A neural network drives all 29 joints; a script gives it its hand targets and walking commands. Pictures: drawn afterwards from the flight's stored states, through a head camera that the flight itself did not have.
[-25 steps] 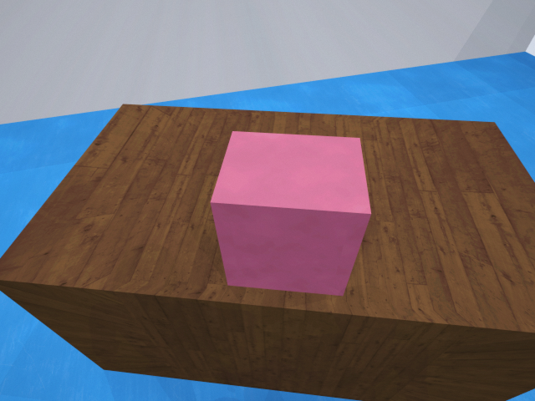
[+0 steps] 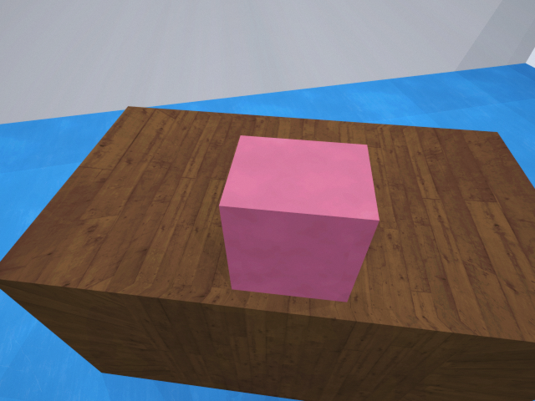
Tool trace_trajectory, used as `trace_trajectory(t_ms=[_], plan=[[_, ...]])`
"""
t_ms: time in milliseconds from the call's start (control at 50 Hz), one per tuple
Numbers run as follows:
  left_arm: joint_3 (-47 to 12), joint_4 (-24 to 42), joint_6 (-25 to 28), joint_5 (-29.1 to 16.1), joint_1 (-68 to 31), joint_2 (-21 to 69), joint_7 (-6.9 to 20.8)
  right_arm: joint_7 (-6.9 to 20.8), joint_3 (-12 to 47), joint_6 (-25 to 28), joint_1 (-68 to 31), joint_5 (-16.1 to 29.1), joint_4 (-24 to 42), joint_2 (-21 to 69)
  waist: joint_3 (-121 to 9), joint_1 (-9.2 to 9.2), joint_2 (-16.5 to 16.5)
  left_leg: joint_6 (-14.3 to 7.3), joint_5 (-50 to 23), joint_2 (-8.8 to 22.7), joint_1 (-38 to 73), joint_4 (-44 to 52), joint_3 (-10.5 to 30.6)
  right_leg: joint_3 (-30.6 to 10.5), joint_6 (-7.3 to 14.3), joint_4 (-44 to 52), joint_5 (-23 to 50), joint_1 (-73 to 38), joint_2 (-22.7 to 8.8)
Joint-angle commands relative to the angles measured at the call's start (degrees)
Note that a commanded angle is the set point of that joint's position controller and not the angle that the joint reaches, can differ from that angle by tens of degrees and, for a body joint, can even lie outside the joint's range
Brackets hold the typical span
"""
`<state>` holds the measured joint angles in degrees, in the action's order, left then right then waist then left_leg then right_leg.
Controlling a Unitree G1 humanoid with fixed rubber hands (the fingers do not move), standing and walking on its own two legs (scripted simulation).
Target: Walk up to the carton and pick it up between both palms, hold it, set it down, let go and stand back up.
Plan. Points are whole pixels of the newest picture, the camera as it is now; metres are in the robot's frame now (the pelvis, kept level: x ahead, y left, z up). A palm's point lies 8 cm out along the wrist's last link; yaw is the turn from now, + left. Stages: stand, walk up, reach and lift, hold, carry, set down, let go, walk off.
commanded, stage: stand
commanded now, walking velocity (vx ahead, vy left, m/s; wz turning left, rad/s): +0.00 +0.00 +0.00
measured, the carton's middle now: (295, 221) +0.45 -0.03 +0.00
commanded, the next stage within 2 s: none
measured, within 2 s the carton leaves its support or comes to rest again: neither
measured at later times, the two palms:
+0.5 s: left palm out of the picture +0.04 +0.30 -0.12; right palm out of the picture +0.02 -0.28 -0.12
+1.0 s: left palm out of the picture +0.05 +0.30 -0.12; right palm out of the picture +0.02 -0.29 -0.12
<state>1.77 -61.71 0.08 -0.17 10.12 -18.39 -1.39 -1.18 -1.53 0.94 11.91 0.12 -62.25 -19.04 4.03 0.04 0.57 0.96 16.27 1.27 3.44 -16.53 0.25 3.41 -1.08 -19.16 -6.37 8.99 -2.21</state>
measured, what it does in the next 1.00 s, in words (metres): stands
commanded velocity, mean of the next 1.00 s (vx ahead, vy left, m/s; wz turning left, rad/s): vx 0.00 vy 0.00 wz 0.00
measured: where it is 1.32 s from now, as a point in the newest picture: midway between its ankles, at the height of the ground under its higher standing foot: outside the picture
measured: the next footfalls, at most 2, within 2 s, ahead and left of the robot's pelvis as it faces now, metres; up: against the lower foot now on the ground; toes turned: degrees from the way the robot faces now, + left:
none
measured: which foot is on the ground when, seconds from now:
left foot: down 0.00-1.00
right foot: down 0.00-1.00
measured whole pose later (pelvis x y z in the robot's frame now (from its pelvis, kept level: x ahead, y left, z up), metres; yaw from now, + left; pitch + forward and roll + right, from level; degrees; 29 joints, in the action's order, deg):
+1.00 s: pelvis +0.00 +0.01 +0.00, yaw +0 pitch -4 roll +0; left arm 1.6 -61.7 0.4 -0.5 9.6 -18.6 -1.4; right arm -1.0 -1.8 1.2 13.4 0.2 -62.4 -19.5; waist 4.3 0.2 0.7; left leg 0.4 16.4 0.7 3.6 -16.7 0.0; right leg 3.1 -1.6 -19.0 -6.2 8.8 -2.7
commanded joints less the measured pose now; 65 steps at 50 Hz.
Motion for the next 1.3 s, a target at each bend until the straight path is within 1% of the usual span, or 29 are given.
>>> trace_trajectory(t_ms=[0,40,60,120,220,240,260,280,320,360,440,480,500,580,620,640,700,760,800,840,860,900,960,1000,1020,1080,1120,1180,1280], plan=[[2.86,3.36,1.41,-0.21,-1.13,-13.81,-0.83,-0.36,-2.47,0.32,-0.18,-0.03,3.51,-12.04,1.82,0.28,-3.55,-1.23,-8.63,7.48,-9.39,3.93,3.63,-5.46,2.23,2.72,7.37,-3.78,-6.59],[2.5,3.26,1.66,-0.7,0.52,-12.74,-0.49,-0.44,-1.42,0.76,0.69,-0.06,2.43,-9.99,-0.47,-0.38,0.63,-1.14,-10.25,7.34,-10.29,4.22,3.25,-5.81,1.83,1.45,9.28,-7.86,-7.23],[2.7,1.85,1.57,-0.8,1.85,-12.8,-0.69,-0.59,-2.43,1.08,4.03,0.24,2.1,-12.68,-2.55,1.27,-0.73,-1.89,-10.44,7.29,-5.63,4.19,3.09,-6.76,2.05,2.14,8.93,-6.19,-7.05],[2.89,2.55,1.73,-0.68,-0.02,-12.7,-1.01,-0.68,-2.96,1.26,0.94,-0.05,2.53,-13.71,-1.79,-0.1,1.36,-2.12,-10.81,7.26,-9.3,3.4,3.74,-7.08,2.38,3.04,9.17,-7.7,-7.71],[1.26,2.22,1.27,-0.11,0.48,-10.4,-0.23,-0.18,-2.14,1.32,3.04,0.47,2.39,-10.12,-1.02,-0.49,-1.94,-2.21,-9.81,7.47,-7.61,4.1,3.05,-5.39,2.25,2.86,6.63,-6.14,-6.71],[1.42,3.07,0.97,-0.15,-1.3,-9.52,-0.45,-0.55,-1.92,0.94,1.8,0.42,3.26,-8.25,1.63,0.88,0.24,-1.65,-10.8,6.93,-8.55,3.88,2.05,-6.53,2.71,1.81,9.5,-3.96,-6.89],[2.13,2.19,0.89,-0.63,0.52,-13.01,-0.61,-0.3,-2.42,0.82,-0.04,0.18,3.46,-12.04,-1.1,-0.7,1.96,-1.72,-10.57,7.0,-8.5,3.7,2.21,-6.37,2.63,2.16,6.02,-6.43,-6.54],[2.78,2.77,1.06,-0.08,-1.94,-14.11,-0.92,-0.52,-1.94,0.82,-1.42,-0.49,3.73,-9.58,1.09,0.12,-1.41,-1.72,-9.08,7.63,-9.48,3.84,3.78,-6.4,1.96,2.77,4.77,-4.76,-6.83],[2.11,2.77,1.48,-0.05,0.73,-12.08,-0.1,-0.16,-1.6,1.07,2.54,0.18,3.02,-8.82,-1.6,0.3,3.19,-1.68,-9.96,7.23,-8.74,4.41,2.87,-6.92,2.56,1.95,7.03,-7.7,-7.72],[1.94,3.37,1.17,0.1,-1.08,-11.49,-0.85,-0.14,-1.7,1.26,4.1,0.42,2.03,-8.64,-1.86,1.06,-1.67,-1.7,-9.81,7.18,-7.42,4.8,3.56,-5.62,2.13,1.21,6.07,-5.59,-6.67],[1.43,1.98,1.26,-0.44,3.26,-10.37,-0.69,-0.69,-2.2,1.42,3.87,0.52,2.6,-10.75,-1.07,0.45,2.26,-1.56,-15.07,6.7,-7.58,2.94,2.22,-5.65,2.09,1.28,11.04,-6.0,-6.3],[2.92,3.18,1.44,-0.19,0.08,-14.62,-0.61,-0.18,-2.02,1.05,-0.7,0.43,4.6,-11.43,-0.52,-1.15,-0.18,-1.05,-15.11,6.91,-11.05,2.83,3.65,-5.83,2.12,0.78,9.46,-7.4,-6.71],[1.94,2.83,0.98,0.2,-0.73,-11.45,-0.56,-0.58,-2.37,0.81,2.07,0.31,3.69,-9.46,-0.48,0.69,-1.56,-1.44,-13.43,7.27,-8.51,4.0,3.44,-5.68,2.32,0.2,7.44,-5.17,-6.79],[1.69,3.94,0.93,0.38,0.25,-11.7,-0.88,-0.49,-3.08,0.67,1.38,0.3,3.93,-11.21,-3.74,-0.03,1.28,-0.54,-10.43,6.38,-7.44,3.25,2.79,-5.08,2.12,1.21,4.63,-6.46,-6.58],[1.13,3.76,1.14,0.1,-2.74,-10.88,-0.53,-0.6,-2.98,1.37,1.54,0.26,2.98,-11.7,0.27,0.77,-3.02,-1.73,-11.66,6.81,-7.19,3.75,3.03,-5.07,1.95,1.46,6.97,-3.55,-6.27],[1.65,3.33,1.33,0.08,-1.72,-10.39,-0.98,-0.47,-2.78,1.13,3.37,0.21,2.68,-10.86,-0.66,1.49,1.24,-1.58,-12.16,7.01,-7.52,3.66,3.21,-5.56,2.02,1.62,7.7,-4.65,-6.6],[1.99,3.72,1.22,0.05,-1.79,-12.98,-0.54,-0.73,-3.45,1.36,1.09,0.19,3.58,-13.15,-3.74,-0.08,-2.45,-0.94,-14.68,6.76,-6.09,2.94,2.87,-5.69,2.55,0.37,11.44,-5.84,-6.74],[2.37,3.56,1.83,-0.63,-1.32,-12.86,-0.7,-0.36,-2.16,1.17,3.91,0.34,3.06,-8.96,0.54,1.31,2.79,-0.43,-15.72,6.83,-8.49,2.66,2.67,-6.4,2.02,0.28,13.27,-5.15,-7.35],[2.98,1.94,1.3,-0.19,-0.62,-14.31,-0.67,-0.82,-2.9,1.45,5.92,-0.09,1.12,-11.28,0.84,0.83,-2.54,-1.45,-12.29,6.98,-9.09,3.98,3.04,-6.2,1.76,0.69,10.44,-6.25,-7.32],[2.39,2.25,1.43,-0.56,1.47,-11.33,-0.62,-0.36,-3.28,1.21,-0.72,-0.22,3.73,-12.98,-1.36,-1.33,-1.87,-2.12,-11.32,6.33,-9.06,3.0,3.5,-5.17,2.43,2.46,7.23,-7.45,-6.48],[1.66,1.68,1.21,-0.16,1.88,-10.41,-0.88,-0.2,-2.89,1.22,2.53,0.55,3.07,-11.11,-2.53,-0.18,1.21,-1.38,-8.66,5.57,-8.41,3.36,1.92,-5.83,2.3,2.36,7.53,-8.84,-6.67],[1.82,2.57,1.19,-0.34,0.6,-10.67,-0.59,-0.7,-1.32,0.93,3.23,0.01,2.18,-8.47,0.26,-0.9,0.26,-1.59,-8.82,7.15,-9.81,4.4,3.4,-5.36,2.02,2.21,3.07,-6.85,-6.97],[2.44,3.77,0.96,0.38,-1.84,-13.66,-0.77,-0.19,-2.71,1.25,-1.28,-0.23,3.45,-13.1,1.73,-0.56,-2.71,-1.93,-13.19,7.28,-9.18,4.04,3.81,-4.75,2.1,0.51,10.7,-4.39,-6.84],[1.61,3.71,1.03,-0.19,-1.54,-11.79,-0.85,-0.37,-2.63,1.08,1.17,0.03,3.59,-12.73,1.24,0.94,2.41,-1.19,-12.7,6.99,-9.54,3.23,2.98,-5.96,2.61,1.28,12.25,-5.03,-7.16],[2.55,3.04,0.79,-0.33,-0.76,-12.68,-0.76,-0.77,-2.68,1.46,4.4,0.0,2.78,-12.45,-2.56,0.36,-0.44,-1.68,-15.48,6.79,-7.58,3.47,3.03,-6.08,2.8,-0.26,10.59,-7.32,-7.28],[2.1,3.21,1.63,-0.19,-1.16,-11.78,-0.84,-0.36,-1.96,1.42,0.42,0.03,4.28,-11.44,-3.39,0.53,3.41,-1.48,-18.85,7.17,-7.38,2.37,2.03,-5.54,2.99,0.99,15.04,-6.92,-7.42],[2.63,3.51,1.58,0.35,-3.37,-13.22,-1.01,-0.3,-2.43,1.57,3.2,0.23,2.83,-11.37,-2.42,1.99,0.46,-0.64,-15.94,7.19,-5.16,3.75,2.47,-5.12,2.48,0.38,11.5,-5.51,-6.89],[2.22,1.25,1.25,-0.64,1.55,-12.66,-0.86,-0.55,-1.71,1.06,3.4,0.25,2.23,-10.9,-3.23,-0.37,-2.61,-1.77,-13.36,7.51,-7.43,3.32,3.71,-4.9,2.31,1.34,10.23,-8.86,-7.16],[2.8,2.35,1.47,-0.36,-0.18,-14.1,-0.99,0.1,-1.94,0.81,3.02,0.26,2.69,-10.8,-0.36,-0.12,-0.27,-1.09,-6.62,6.5,-10.9,4.45,2.32,-6.01,2.32,1.84,8.21,-6.99,-7.32]])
